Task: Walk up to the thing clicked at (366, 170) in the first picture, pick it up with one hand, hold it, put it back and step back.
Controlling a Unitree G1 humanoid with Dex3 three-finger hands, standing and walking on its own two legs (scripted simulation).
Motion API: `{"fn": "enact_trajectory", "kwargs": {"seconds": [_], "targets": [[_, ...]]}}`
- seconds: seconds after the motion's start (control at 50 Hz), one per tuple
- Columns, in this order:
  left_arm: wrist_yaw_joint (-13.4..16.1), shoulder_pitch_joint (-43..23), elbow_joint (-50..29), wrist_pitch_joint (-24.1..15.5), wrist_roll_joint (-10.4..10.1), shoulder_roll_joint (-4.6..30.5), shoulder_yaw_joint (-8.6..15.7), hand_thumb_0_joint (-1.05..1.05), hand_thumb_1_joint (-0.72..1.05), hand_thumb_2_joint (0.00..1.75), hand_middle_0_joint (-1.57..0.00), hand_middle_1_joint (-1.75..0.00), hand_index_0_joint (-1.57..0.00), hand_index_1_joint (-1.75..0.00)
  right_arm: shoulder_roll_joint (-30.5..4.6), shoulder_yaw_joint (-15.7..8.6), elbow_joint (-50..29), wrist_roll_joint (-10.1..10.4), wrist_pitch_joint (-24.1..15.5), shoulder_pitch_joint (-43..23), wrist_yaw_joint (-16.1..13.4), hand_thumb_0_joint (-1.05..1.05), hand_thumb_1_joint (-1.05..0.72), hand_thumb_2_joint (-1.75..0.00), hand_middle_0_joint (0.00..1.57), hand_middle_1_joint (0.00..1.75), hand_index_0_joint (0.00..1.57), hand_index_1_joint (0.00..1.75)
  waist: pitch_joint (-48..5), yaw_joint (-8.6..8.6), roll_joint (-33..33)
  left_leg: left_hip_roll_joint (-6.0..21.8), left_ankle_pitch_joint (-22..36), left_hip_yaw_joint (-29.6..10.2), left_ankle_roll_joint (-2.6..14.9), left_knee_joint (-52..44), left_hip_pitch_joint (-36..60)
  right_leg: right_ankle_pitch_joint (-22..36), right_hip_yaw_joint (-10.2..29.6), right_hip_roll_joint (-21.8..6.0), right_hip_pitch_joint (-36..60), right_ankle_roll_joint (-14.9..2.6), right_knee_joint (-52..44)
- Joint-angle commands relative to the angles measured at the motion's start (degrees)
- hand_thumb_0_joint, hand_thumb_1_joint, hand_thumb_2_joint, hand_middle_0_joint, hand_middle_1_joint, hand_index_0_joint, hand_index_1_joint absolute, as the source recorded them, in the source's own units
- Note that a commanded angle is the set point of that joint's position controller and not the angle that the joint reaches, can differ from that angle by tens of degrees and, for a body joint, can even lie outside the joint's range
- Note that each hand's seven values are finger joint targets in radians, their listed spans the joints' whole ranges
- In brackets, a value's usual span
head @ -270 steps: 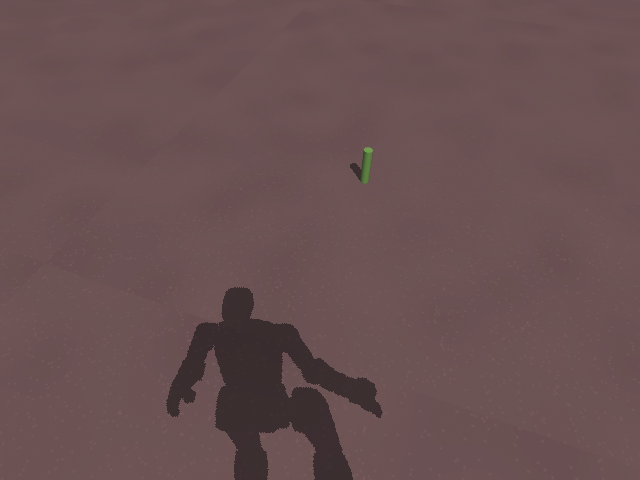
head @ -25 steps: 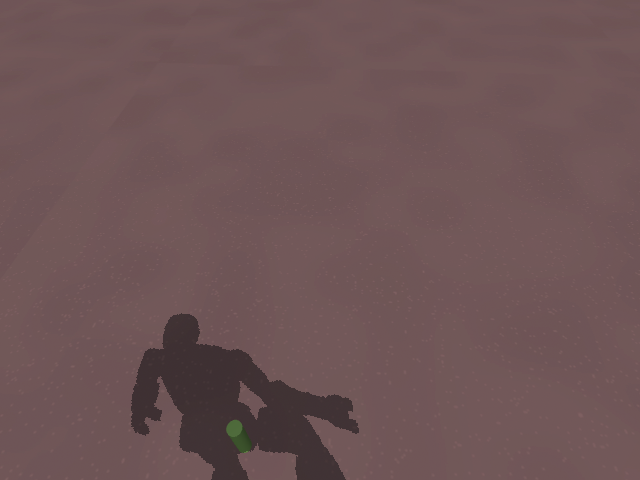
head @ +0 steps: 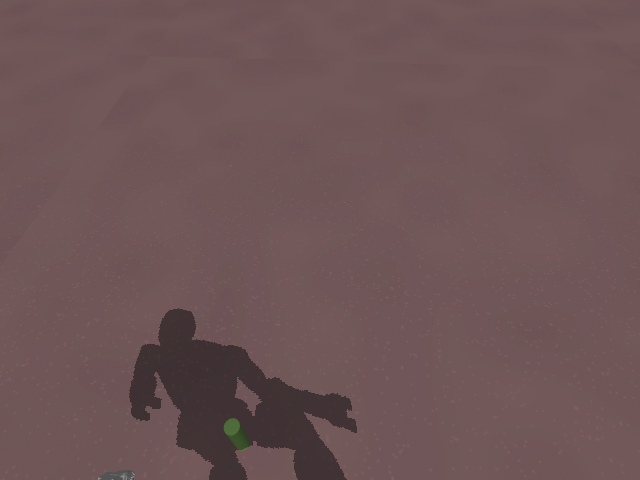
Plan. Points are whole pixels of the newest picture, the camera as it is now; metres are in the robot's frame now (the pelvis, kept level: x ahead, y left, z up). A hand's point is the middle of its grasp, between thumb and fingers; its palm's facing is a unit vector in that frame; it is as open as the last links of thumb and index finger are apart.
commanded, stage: walk up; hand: left
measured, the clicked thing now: (237, 435) +0.32 +0.24 -0.69
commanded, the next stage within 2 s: stand in 1.94 s
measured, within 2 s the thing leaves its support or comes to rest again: neither
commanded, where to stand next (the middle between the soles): +0.04 +0.00 m, yaw -1 degrees
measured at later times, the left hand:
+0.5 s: hand out of the picture +0.02 +0.31 -0.19, palm faces -0.08 -0.94 -0.33, open 7.4 cm
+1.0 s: hand out of the picture +0.06 +0.25 -0.15, palm faces -0.04 -0.91 -0.42, open 7.4 cm
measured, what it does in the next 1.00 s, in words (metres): steps on the spot: right foot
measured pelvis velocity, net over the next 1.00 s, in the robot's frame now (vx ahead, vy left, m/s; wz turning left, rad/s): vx -0.04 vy -0.01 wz -0.02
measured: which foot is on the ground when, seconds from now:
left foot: down 0.00-0.70, up 0.72-1.00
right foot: down 0.00-0.28, up 0.30-0.66, down 0.68-1.00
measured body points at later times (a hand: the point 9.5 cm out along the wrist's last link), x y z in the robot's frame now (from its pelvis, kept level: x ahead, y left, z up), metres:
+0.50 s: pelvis -0.08 +0.04 -0.02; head -0.02 +0.07 +0.43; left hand +0.02 +0.36 -0.16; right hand -0.06 -0.29 -0.11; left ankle -0.09 +0.16 -0.75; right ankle -0.08 -0.12 -0.69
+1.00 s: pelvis -0.04 -0.01 -0.02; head -0.01 -0.03 +0.43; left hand +0.06 +0.30 -0.12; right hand +0.02 -0.33 -0.15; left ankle +0.01 +0.12 -0.72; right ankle -0.05 -0.14 -0.75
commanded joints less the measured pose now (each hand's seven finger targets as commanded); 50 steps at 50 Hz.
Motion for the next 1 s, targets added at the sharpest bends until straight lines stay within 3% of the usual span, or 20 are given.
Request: {"fn": "enact_trajectory", "kwargs": {"seconds": [0.0,0.04,0.08,0.12,0.18,0.22,0.26,0.28,0.3,0.34,0.48,0.54,0.64,0.66,0.68,0.7,0.74,0.8,0.9,0.98], "targets": [[1.8,-0.6,-6.4,-0.3,-0.6,15.8,4.1,0.0,0.9,0.9,-0.2,-0.3,-0.2,-0.3,-14.0,-3.8,-5.3,1.1,0.6,-0.8,-1.3,0.0,-0.9,-0.9,0.2,0.3,0.2,0.3,-7.8,0.1,-1.6,4.6,22.9,-3.0,2.36,7.5,-4.3,25.8,5.3,-7.6,5.0,-4.12,5.0],[1.7,-1.2,-8.5,0.3,-0.5,16.8,4.5,0.0,0.9,0.9,-0.2,-0.3,-0.2,-0.3,-13.2,-4.2,-7.0,1.0,1.4,-0.2,-1.4,0.0,-0.9,-0.9,0.2,0.3,0.2,0.3,-11.2,0.23,-4.1,1.4,15.4,-1.3,1.92,15.5,-4.5,25.9,8.8,-11.2,3.5,-7.29,4.0],[2.1,-4.2,-11.2,0.9,0.5,18.2,4.8,0.0,0.9,0.9,-0.2,-0.3,-0.2,-0.3,-12.0,-4.7,-8.1,0.5,2.8,2.4,-1.2,0.0,-0.9,-0.9,0.2,0.3,0.2,0.3,-10.5,-0.1,-11.7,-3.2,-13.9,-0.5,1.96,30.5,-8.8,23.4,15.9,-19.0,-0.1,-14.21,0.9],[2.5,-6.8,-14.0,1.1,1.8,18.6,5.1,0.0,0.9,0.9,-0.2,-0.3,-0.2,-0.3,-11.9,-5.3,-9.5,-0.1,4.1,6.0,-0.7,0.0,-0.9,-0.9,0.2,0.3,0.2,0.3,-7.6,-1.65,-12.4,-0.2,-20.5,-6.4,3.03,40.4,-8.4,16.5,16.2,-21.3,-9.8,-16.23,0.7],[2.4,-8.8,-16.1,1.7,2.6,16.9,4.6,0.0,0.9,0.9,-0.2,-0.3,-0.2,-0.3,-12.3,-6.2,-9.4,0.1,3.1,10.4,-0.6,0.0,-0.9,-0.9,0.2,0.3,0.2,0.3,-10.1,-3.22,-11.8,0.0,-15.3,-3.8,2.81,29.4,-8.8,12.5,10.1,-15.1,-7.3,-11.75,8.2],[1.7,-8.0,-16.8,3.2,2.0,14.7,3.9,0.0,0.9,0.9,-0.2,-0.3,-0.2,-0.3,-12.2,-6.7,-7.7,-1.1,1.3,12.8,-1.0,0.0,-0.9,-0.9,0.2,0.3,0.2,0.3,-7.8,-3.82,-5.2,-0.9,-4.0,-1.7,1.48,8.0,-6.9,-3.9,7.4,-8.8,-8.8,-8.05,18.2],[1.4,-2.0,-17.3,4.5,1.5,11.2,3.7,0.0,0.9,0.9,-0.2,-0.3,-0.2,-0.3,-22.1,-8.7,-11.8,-3.8,-0.4,6.5,-2.0,0.0,-0.9,-0.9,0.2,0.3,0.2,0.3,-2.8,0.11,10.4,16.3,3.1,-28.9,6.03,-3.2,-10.3,-27.1,11.1,5.4,-20.8,-2.35,36.6],[1.9,-3.7,-17.1,4.8,1.5,14.6,4.8,0.0,0.9,0.9,-0.2,-0.3,-0.2,-0.3,-25.7,-8.9,-13.6,-2.6,-0.8,4.1,-2.1,0.0,-0.9,-0.9,0.2,0.3,0.2,0.3,-3.6,-2.07,11.3,22.5,4.8,-35.1,13.35,-4.2,-17.9,-29.1,16.9,5.0,-16.3,-1.77,42.2],[1.8,-5.3,-16.8,4.8,2.0,16.0,5.3,0.0,0.9,0.9,-0.2,-0.3,-0.2,-0.3,-24.1,-8.7,-14.0,-2.5,-1.3,1.0,-2.7,0.0,-0.9,-0.9,0.2,0.3,0.2,0.3,-1.1,-1.2,7.6,21.9,4.8,-33.1,15.0,-3.4,-19.4,-25.6,19.3,5.1,-16.1,-1.74,46.7],[1.2,1.6,-15.3,4.6,1.6,17.0,5.8,0.0,0.9,0.9,-0.2,-0.3,-0.2,-0.3,-20.6,-8.2,-14.3,-2.4,-2.1,-0.3,-3.8,0.0,-0.9,-0.9,0.2,0.3,0.2,0.3,-3.0,2.42,4.5,15.1,12.9,-19.7,11.69,4.4,-6.5,-18.4,18.9,6.2,-23.0,-1.42,50.5],[-2.4,-2.7,-19.7,1.9,2.4,16.5,5.8,0.0,0.9,0.9,-0.2,-0.3,-0.2,-0.3,-20.3,-9.6,-14.4,-1.9,-4.7,16.3,-3.1,0.0,-0.9,-0.9,0.2,0.3,0.2,0.3,-2.5,-5.82,8.7,16.3,-2.5,-20.0,13.57,1.0,11.0,-19.2,12.5,3.1,-26.9,0.06,32.5],[-2.8,-1.6,-19.2,0.2,1.9,16.3,5.5,0.0,0.9,0.9,-0.2,-0.3,-0.2,-0.3,-20.9,-9.1,-16.7,-2.1,-4.5,15.1,-1.8,0.0,-0.9,-0.9,0.2,0.3,0.2,0.3,1.0,-5.61,11.7,16.7,-7.1,-17.2,14.63,-1.2,4.0,-22.0,7.8,1.7,-21.2,-0.68,26.0],[-1.5,15.4,-12.8,-2.2,1.1,14.0,6.1,0.0,0.9,0.9,-0.2,-0.3,-0.2,-0.3,-15.9,-6.1,-19.7,-1.4,-2.3,8.8,-0.6,0.0,-0.9,-0.9,0.2,0.3,0.2,0.3,-2.2,3.47,6.6,7.0,9.4,-2.0,8.19,17.9,-12.9,-5.9,-1.5,5.2,9.5,-1.78,3.1],[-0.7,19.6,-12.4,-2.5,1.6,17.6,7.2,0.0,0.9,0.9,-0.2,-0.3,-0.2,-0.3,-12.0,-4.7,-20.7,-0.7,-2.1,9.6,-0.8,0.0,-0.9,-0.9,0.2,0.3,0.2,0.3,-4.2,5.13,-4.1,3.6,2.3,0.2,5.68,30.6,-20.4,-8.1,7.7,0.8,16.6,-2.67,0.3],[0.0,19.1,-14.4,-3.1,1.8,23.6,7.9,0.0,0.9,0.9,-0.2,-0.3,-0.2,-0.3,-8.7,-3.4,-23.0,0.0,-2.1,9.1,-1.0,0.0,-0.9,-0.9,0.2,0.3,0.2,0.3,-3.2,4.7,-16.7,-4.6,-20.9,-1.0,2.72,39.5,-33.1,-13.2,36.3,-16.3,15.2,-9.05,-7.0],[-0.2,15.7,-15.8,-2.7,1.9,25.8,7.8,0.0,0.9,0.9,-0.2,-0.3,-0.2,-0.3,-14.9,-5.6,-22.0,-0.5,-1.5,6.4,-2.1,0.0,-0.9,-0.9,0.2,0.3,0.2,0.3,0.0,4.66,-8.4,-1.6,-24.0,-8.9,2.75,45.6,-29.6,-17.5,41.6,-22.3,4.4,-17.04,-7.5],[0.3,10.6,-17.5,-2.9,0.3,20.1,6.4,0.0,0.9,0.9,-0.2,-0.3,-0.2,-0.3,-15.8,-5.8,-18.3,0.5,-1.7,11.8,-1.8,0.0,-0.9,-0.9,0.2,0.3,0.2,0.3,2.6,0.85,-3.0,-0.1,-16.1,-11.3,2.74,45.2,-30.0,-9.5,25.7,-14.6,5.7,-14.81,-3.1],[1.0,8.7,-18.4,-3.8,0.5,18.0,5.4,0.0,0.9,0.9,-0.2,-0.3,-0.2,-0.3,-14.0,-5.3,-15.7,-0.1,-1.1,15.9,-1.2,0.0,-0.9,-0.9,0.2,0.3,0.2,0.3,2.0,-0.49,-7.2,0.3,-11.4,-8.7,1.24,37.7,-22.3,2.3,14.6,-10.7,-0.3,-12.18,-1.3],[2.2,6.1,-19.6,-3.3,0.1,18.3,4.9,0.0,0.9,0.9,-0.2,-0.3,-0.2,-0.3,-12.7,-5.3,-16.8,-0.3,0.8,11.3,-0.8,0.0,-0.9,-0.9,0.2,0.3,0.2,0.3,0.7,0.04,-10.3,-0.7,-9.0,-4.9,1.08,28.5,-15.1,29.4,10.8,-12.8,-3.4,-11.93,6.4],[3.1,5.4,-20.1,-2.0,-0.4,19.1,4.9,0.0,0.9,0.9,-0.2,-0.3,-0.2,-0.3,-12.9,-5.7,-18.1,-0.7,1.2,9.6,-0.5,0.0,-0.9,-0.9,0.2,0.3,0.2,0.3,-2.1,-0.51,-10.6,-1.3,-7.7,-1.9,2.32,23.7,-14.8,29.9,11.5,-12.8,-1.1,-11.1,12.5]]}}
